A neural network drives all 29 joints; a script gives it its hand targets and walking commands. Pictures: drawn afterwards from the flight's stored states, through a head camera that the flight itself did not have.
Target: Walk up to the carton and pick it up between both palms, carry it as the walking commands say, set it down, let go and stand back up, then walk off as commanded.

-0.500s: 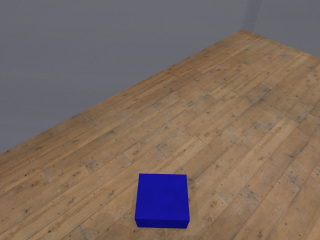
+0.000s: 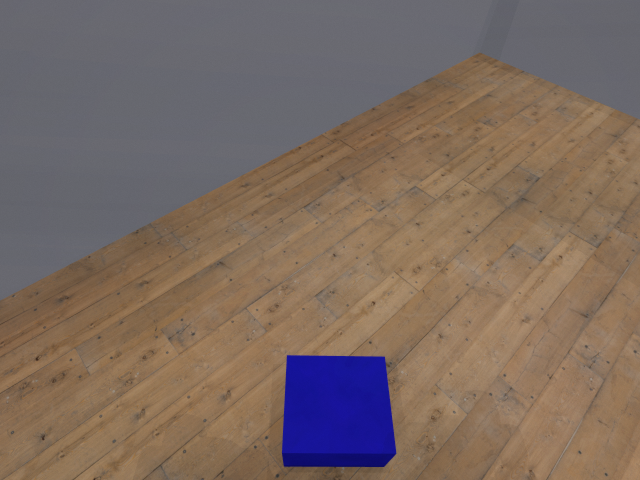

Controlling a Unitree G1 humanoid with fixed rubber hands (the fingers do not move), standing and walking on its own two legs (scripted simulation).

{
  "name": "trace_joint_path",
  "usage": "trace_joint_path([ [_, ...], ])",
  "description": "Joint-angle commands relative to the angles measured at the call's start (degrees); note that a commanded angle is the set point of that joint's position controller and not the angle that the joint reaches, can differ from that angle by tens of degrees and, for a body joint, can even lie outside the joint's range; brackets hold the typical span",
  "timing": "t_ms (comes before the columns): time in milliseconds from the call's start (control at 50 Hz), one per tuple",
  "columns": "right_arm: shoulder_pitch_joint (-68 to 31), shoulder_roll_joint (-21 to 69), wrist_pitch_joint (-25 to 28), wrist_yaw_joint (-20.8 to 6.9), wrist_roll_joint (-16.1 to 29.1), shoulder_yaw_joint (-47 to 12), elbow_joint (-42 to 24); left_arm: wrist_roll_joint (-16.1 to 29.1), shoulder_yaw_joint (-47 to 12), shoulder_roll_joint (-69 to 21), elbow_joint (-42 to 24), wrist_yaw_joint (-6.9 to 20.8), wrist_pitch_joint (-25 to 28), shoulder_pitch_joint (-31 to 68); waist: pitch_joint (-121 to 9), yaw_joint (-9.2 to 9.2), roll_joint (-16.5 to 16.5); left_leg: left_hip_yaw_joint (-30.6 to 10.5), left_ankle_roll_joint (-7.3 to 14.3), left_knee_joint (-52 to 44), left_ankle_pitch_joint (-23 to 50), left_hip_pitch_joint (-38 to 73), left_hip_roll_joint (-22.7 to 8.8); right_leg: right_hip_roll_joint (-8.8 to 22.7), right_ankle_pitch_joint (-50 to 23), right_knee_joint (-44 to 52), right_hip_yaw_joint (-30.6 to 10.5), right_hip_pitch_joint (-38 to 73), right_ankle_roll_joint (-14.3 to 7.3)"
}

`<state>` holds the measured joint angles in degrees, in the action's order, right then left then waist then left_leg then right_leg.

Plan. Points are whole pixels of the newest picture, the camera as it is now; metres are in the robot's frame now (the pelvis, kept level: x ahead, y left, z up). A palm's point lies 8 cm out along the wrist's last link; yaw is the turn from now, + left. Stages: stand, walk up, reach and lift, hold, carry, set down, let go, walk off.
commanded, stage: walk up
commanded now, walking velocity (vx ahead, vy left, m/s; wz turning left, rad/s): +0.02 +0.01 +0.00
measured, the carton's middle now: (335, 410) +0.39 -0.05 -0.68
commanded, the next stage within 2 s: none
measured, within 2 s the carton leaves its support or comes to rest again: neither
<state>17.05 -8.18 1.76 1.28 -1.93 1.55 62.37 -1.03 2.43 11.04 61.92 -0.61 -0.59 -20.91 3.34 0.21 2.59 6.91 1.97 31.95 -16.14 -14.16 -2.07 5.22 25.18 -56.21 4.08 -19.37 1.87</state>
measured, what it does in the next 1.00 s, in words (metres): steps on the spot: right foot, then left foot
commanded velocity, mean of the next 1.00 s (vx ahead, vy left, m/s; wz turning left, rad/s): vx -0.01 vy -0.04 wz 0.01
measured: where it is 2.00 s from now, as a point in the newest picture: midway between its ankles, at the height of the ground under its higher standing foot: outside the picture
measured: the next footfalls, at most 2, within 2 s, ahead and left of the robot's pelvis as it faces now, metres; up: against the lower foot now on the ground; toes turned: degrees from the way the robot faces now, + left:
right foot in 0.18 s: +0.08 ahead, -0.16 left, +0.00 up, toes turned -3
left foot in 0.74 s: +0.05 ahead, +0.03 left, +0.00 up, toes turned +4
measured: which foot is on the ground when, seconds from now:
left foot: down 0.00-0.44, up 0.46-0.72, down 0.74-1.00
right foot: up 0.00-0.16, down 0.18-1.00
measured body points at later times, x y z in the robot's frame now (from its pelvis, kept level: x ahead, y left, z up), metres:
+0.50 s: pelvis +0.03 -0.06 +0.00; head +0.06 -0.08 +0.44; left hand +0.09 +0.18 -0.15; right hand +0.04 -0.31 -0.17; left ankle +0.01 +0.08 -0.72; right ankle +0.04 -0.16 -0.73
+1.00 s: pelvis +0.01 -0.08 +0.01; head +0.01 -0.07 +0.46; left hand -0.01 +0.13 -0.15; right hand +0.00 -0.28 -0.15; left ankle +0.01 +0.03 -0.73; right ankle +0.04 -0.16 -0.73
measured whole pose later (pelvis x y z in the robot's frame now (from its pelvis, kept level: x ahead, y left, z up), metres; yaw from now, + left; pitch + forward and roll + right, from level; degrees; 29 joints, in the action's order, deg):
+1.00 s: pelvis +0.01 -0.08 +0.01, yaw +1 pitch -3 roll +0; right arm 15.8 -6.3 0.7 2.0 -1.0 0.6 67.1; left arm 0.1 0.1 6.4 65.6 -1.6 -0.4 -16.6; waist 3.3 -0.3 0.7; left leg 3.0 1.2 20.0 -11.0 -6.0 0.5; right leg -0.8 9.1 -19.8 5.5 -7.9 -2.6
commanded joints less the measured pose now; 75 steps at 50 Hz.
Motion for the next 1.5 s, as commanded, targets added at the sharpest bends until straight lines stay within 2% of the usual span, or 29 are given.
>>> trace_joint_path([
  [0,2.3,-6.1,1.4,0.9,0.3,0.3,-1.9,1.3,-1.7,-3.3,-0.1,-0.8,0.1,-8.3,0.2,-1.91,-11.6,-10.3,5.9,-10.9,47.6,4.0,-13.9,0.2,-0.3,10.0,-1.4,0.2,0.1],
  [60,4.5,-4.8,1.1,1.5,1.0,-0.4,0.3,1.6,-1.6,-1.3,-1.6,-1.4,-0.4,-3.0,-4.2,-0.32,-11.2,-12.6,6.5,-9.2,48.1,9.4,-15.5,-1.1,-2.7,18.7,-0.8,1.8,0.0],
  [120,1.5,-7.5,0.3,1.8,1.7,0.4,-1.0,1.2,-0.4,1.7,-2.1,-1.8,-0.6,-2.9,-5.8,-1.51,-8.3,-13.9,4.9,-7.8,37.0,6.3,-16.1,-1.4,-13.0,29.2,0.5,8.3,-0.8],
  [180,5.4,-6.8,-0.8,2.2,1.8,0.8,-0.9,0.3,1.2,5.7,-3.8,-1.9,-0.5,1.1,-4.8,1.42,-2.8,-13.0,2.5,-6.7,22.0,0.9,-13.1,2.3,-27.4,28.3,-2.4,10.5,-2.2],
  [240,6.2,-10.5,-1.6,3.0,1.0,2.6,0.2,-0.1,1.4,2.0,-4.6,-1.3,-1.8,4.4,-0.5,2.88,-6.5,-21.1,8.2,-12.0,22.5,6.1,-20.6,-3.4,-7.1,17.5,1.3,-3.1,-0.7],
  [300,5.7,-10.8,-1.6,3.6,0.2,3.2,0.1,0.1,1.9,2.3,-6.7,-0.9,-2.1,7.4,0.5,3.48,-10.2,-24.7,13.2,-12.8,31.4,4.9,-26.7,-2.2,5.8,1.9,-5.5,-9.4,0.1],
  [340,0.2,-9.8,-1.6,3.3,-0.4,2.5,-1.2,0.7,1.6,1.9,-5.7,-0.6,-1.4,4.9,0.2,0.48,-10.9,-18.5,9.1,-11.7,26.4,1.7,-21.9,-0.8,2.8,10.0,-6.1,-5.1,-0.2],
  [380,-5.2,-8.1,-2.0,2.1,0.2,2.2,-1.4,1.0,0.5,1.0,-3.3,-0.9,0.1,1.0,-1.4,-3.19,-11.2,-8.3,1.7,-4.5,22.0,1.7,-11.8,-2.7,-15.6,32.7,-1.3,4.6,-1.0],
  [400,-1.5,-4.6,-2.1,1.4,1.0,1.5,-0.5,0.1,-0.1,2.4,-2.4,-0.9,1.3,0.3,-4.3,-1.90,-5.3,-4.0,-1.3,1.7,11.2,-0.8,-6.0,2.2,-31.6,38.0,-7.1,13.1,-1.9],
  [420,3.4,-1.5,-2.4,0.8,1.6,0.6,-0.9,-0.6,0.0,6.0,-2.1,-1.1,2.5,-0.7,-7.1,-0.72,8.2,-1.8,-4.7,10.6,-10.9,-9.3,-0.3,13.7,-54.5,38.0,-20.4,20.5,-5.7],
  [440,4.5,-1.2,-3.4,1.2,1.4,0.3,0.4,-0.3,0.6,7.3,-3.0,-1.1,2.9,-1.7,-7.7,-0.92,8.0,-3.1,-4.2,15.9,-20.8,-10.2,0.2,18.9,-59.2,38.3,-23.7,18.3,-10.7],
  [460,3.6,-3.1,-4.0,0.9,1.0,0.6,1.1,0.1,0.3,5.5,-3.0,-1.1,2.8,-1.0,-6.8,-0.51,2.2,-6.4,-4.0,17.5,-18.4,-6.4,-1.1,17.2,-51.4,38.9,-18.9,14.3,-10.3],
  [540,0.6,-2.9,-3.9,0.0,1.6,0.6,1.5,0.5,-0.9,1.9,-3.9,-1.8,2.4,4.5,-2.3,0.95,7.3,-7.5,-3.1,12.8,-12.1,-4.9,-0.1,9.0,-46.0,39.7,-11.4,11.0,-9.2],
  [660,-0.1,-2.9,-3.1,0.4,1.3,0.7,1.3,0.9,-0.9,1.1,-2.9,-2.0,1.5,4.5,-1.8,0.86,4.4,-6.7,-2.6,-3.5,-1.7,1.7,-0.2,8.7,-27.9,42.3,-12.0,10.4,-8.9],
  [720,2.5,-3.0,-1.9,0.8,1.2,0.7,2.3,0.9,-0.8,-0.4,-1.8,-1.7,1.1,3.9,-2.4,1.01,0.9,-7.4,-1.9,-14.0,10.5,9.8,-3.8,5.0,-21.6,40.9,-8.6,8.0,-5.8],
  [780,0.5,-3.8,-1.4,0.5,1.3,0.2,2.5,1.7,-1.7,-1.5,-0.2,-1.3,0.5,2.0,3.1,-0.71,-6.8,-11.6,-0.4,-17.2,2.5,3.5,-5.8,0.3,-13.2,41.7,-5.3,8.2,-3.4],
  [980,0.3,-4.5,-0.8,1.5,0.6,0.7,4.1,0.0,-0.8,-0.3,1.9,-1.4,0.4,1.7,5.5,-1.03,-3.6,-9.9,-0.7,-16.7,4.4,1.6,-4.8,1.8,-12.4,40.9,-5.1,8.6,-2.4],
  [1000,-1.7,-9.3,-1.7,2.0,1.1,2.2,2.8,0.7,1.1,5.7,0.4,-2.0,0.2,2.6,10.2,-1.76,-3.8,-9.0,-0.6,-9.6,15.7,-2.2,-4.1,3.9,-24.4,35.2,-6.7,4.4,-3.9],
  [1020,0.1,-8.7,-2.7,2.0,1.5,2.7,2.9,-0.4,2.2,6.8,0.5,-2.3,0.3,-0.6,6.5,-2.31,-2.9,-5.1,-1.5,-2.8,9.0,-3.5,-0.9,10.3,-29.4,37.0,-11.9,6.7,-6.7],
  [1040,0.3,-4.2,-2.3,2.3,1.5,2.1,1.5,0.3,2.4,6.7,0.0,-2.5,-0.1,-0.2,3.5,-0.03,5.9,-4.9,-1.4,1.9,6.2,0.2,-1.0,9.2,-34.9,37.8,-10.5,2.8,-8.4],
  [1140,2.5,-2.9,-4.3,2.2,0.0,1.9,0.7,-1.1,3.0,5.9,-4.3,-3.4,-1.0,5.2,-4.8,-1.65,9.3,-6.3,-2.5,28.0,-16.7,-4.8,0.4,17.4,-27.8,39.6,-17.1,0.3,-15.3],
  [1240,5.4,-2.9,-3.4,1.5,0.2,0.9,1.2,0.1,2.4,5.4,-5.4,-2.8,-2.5,10.2,-6.1,2.33,2.1,-6.7,-2.2,-1.2,-3.3,4.6,-1.4,7.3,-16.4,29.8,-8.4,-2.1,-7.2],
  [1260,4.8,-5.1,-2.7,1.3,-0.1,1.6,0.9,0.8,2.2,3.8,-5.2,-1.9,-2.5,7.0,-7.0,1.43,-9.5,-12.5,-0.7,-14.0,-2.5,6.9,-5.3,2.1,-8.5,24.0,-3.7,-4.3,-5.3],
  [1280,5.3,-6.6,-1.9,1.0,-1.0,1.6,1.0,1.5,0.7,-1.0,-4.4,-1.3,-3.2,4.4,-7.5,1.35,-21.9,-30.8,3.5,-22.9,-7.3,4.6,-17.5,-5.4,2.4,15.9,0.3,-7.8,-1.3],
  [1320,-3.0,-8.0,-2.0,1.0,-0.1,0.2,-2.2,1.1,0.5,2.1,-4.3,-0.6,-3.6,4.5,3.4,-2.25,-16.8,-25.4,7.2,-27.5,-14.7,-12.9,-17.1,-4.7,2.0,8.8,-3.9,-0.5,-0.9],
  [1340,-2.0,-11.1,-1.4,1.1,-0.7,1.4,-2.5,0.0,0.6,4.7,-4.1,-0.3,-3.5,7.7,5.9,0.58,-13.3,-28.9,7.7,-28.1,-17.9,-9.5,-19.0,-4.7,-1.1,4.4,-3.0,-4.8,-0.8],
  [1380,-4.6,-6.4,-0.7,1.4,-0.2,-0.5,-1.9,0.5,-0.4,2.5,-1.9,0.0,-2.7,6.8,4.8,-1.59,-13.2,-20.8,7.0,-21.6,5.4,-7.4,-13.3,-3.9,-1.9,5.7,-4.2,-1.1,-0.5],
  [1440,-1.0,-6.3,0.3,1.1,-0.3,0.0,-1.5,0.0,0.0,3.3,-0.4,-0.7,-2.8,5.8,1.0,-0.45,-8.0,-19.9,5.8,-19.2,12.4,7.2,-14.3,-3.3,-2.9,9.9,-4.9,-7.4,-0.3],
  [1480,3.2,-7.1,0.4,1.7,-0.1,0.3,-0.1,0.4,0.1,3.6,-1.8,-1.1,-2.7,9.1,0.3,0.52,-6.6,-21.1,6.4,-14.5,32.3,13.4,-16.5,-2.9,-1.4,11.2,-6.0,-8.9,0.5],
])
